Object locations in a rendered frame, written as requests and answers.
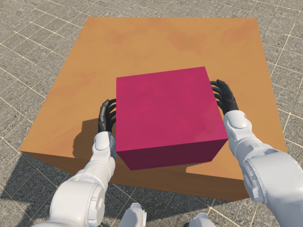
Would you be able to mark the pedestal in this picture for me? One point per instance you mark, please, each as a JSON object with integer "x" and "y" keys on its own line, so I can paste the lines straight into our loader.
{"x": 231, "y": 50}

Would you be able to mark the carton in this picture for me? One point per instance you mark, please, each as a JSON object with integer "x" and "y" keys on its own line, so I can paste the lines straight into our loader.
{"x": 167, "y": 118}

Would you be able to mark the robot right shin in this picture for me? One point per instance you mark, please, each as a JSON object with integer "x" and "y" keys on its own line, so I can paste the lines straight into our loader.
{"x": 201, "y": 215}

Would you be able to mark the right robot upper arm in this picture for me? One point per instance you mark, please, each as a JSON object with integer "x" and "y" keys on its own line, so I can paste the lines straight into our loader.
{"x": 276, "y": 181}

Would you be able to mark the left robot thigh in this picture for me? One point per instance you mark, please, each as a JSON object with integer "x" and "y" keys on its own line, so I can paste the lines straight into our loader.
{"x": 134, "y": 217}

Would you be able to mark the robot right forearm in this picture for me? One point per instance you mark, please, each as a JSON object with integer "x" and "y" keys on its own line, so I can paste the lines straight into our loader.
{"x": 242, "y": 141}

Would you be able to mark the robot left forearm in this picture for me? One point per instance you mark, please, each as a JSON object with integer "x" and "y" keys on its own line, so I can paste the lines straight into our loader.
{"x": 101, "y": 166}

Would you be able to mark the left robot upper arm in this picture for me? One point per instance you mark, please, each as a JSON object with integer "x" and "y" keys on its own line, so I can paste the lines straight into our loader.
{"x": 77, "y": 204}

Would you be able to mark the right robot hand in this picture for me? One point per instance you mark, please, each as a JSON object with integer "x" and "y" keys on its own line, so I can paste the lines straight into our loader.
{"x": 226, "y": 101}

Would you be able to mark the left robot hand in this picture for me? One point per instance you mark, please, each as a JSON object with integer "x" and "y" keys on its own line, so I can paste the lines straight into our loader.
{"x": 105, "y": 121}

